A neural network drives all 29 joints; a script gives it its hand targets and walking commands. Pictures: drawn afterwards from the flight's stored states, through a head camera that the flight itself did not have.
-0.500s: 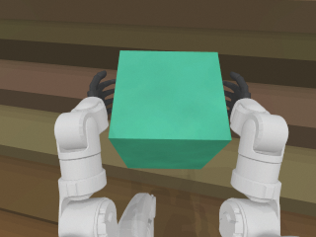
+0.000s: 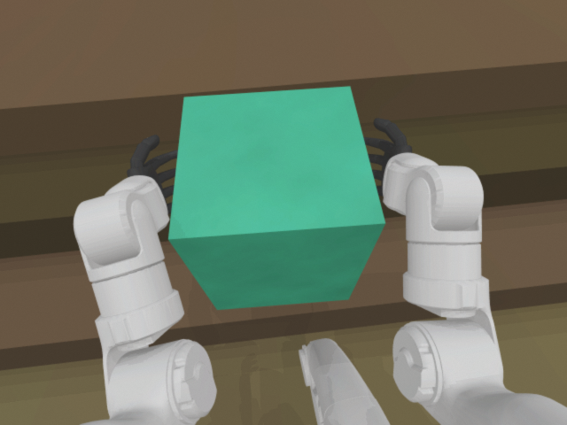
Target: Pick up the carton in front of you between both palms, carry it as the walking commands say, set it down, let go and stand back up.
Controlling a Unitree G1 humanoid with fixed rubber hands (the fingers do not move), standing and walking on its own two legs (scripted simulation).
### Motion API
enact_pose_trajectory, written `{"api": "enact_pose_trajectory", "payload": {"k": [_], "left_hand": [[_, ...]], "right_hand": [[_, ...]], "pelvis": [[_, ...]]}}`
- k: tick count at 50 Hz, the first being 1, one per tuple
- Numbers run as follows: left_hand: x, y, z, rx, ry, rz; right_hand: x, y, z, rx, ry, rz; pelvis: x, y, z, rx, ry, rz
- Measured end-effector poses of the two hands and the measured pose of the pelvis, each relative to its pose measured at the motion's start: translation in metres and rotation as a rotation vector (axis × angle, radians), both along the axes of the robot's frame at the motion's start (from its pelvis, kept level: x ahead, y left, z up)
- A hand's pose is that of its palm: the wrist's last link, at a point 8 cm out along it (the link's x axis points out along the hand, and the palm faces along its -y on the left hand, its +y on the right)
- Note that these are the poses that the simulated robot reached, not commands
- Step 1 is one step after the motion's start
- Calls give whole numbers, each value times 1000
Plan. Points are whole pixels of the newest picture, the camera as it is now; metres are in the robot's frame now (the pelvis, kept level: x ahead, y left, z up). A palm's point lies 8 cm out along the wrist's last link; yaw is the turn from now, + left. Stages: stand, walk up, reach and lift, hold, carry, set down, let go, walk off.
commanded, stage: carry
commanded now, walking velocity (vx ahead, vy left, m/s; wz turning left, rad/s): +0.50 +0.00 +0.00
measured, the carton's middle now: (276, 210) +0.39 -0.05 +0.09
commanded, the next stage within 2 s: none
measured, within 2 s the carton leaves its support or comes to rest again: neither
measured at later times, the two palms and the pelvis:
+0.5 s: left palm out of the picture +0.66 +0.11 +0.36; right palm out of the picture +0.71 -0.18 +0.35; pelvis +0.32 -0.09 +0.18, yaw +2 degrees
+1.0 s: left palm out of the picture +1.03 +0.02 +0.54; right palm out of the picture +1.00 -0.28 +0.55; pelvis +0.64 -0.10 +0.35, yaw +1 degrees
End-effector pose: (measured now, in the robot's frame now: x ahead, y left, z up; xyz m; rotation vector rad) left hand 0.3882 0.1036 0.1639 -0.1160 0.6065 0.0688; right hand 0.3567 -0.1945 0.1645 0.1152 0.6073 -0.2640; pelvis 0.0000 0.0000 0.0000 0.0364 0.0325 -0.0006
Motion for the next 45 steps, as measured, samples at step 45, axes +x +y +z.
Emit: {"api": "enact_pose_trajectory", "payload": {"k": [45], "left_hand": [[578,-86,333,8,-4,-39]], "right_hand": [[564,-85,328,-3,4,-38]], "pelvis": [[571,-68,328,11,11,2]]}}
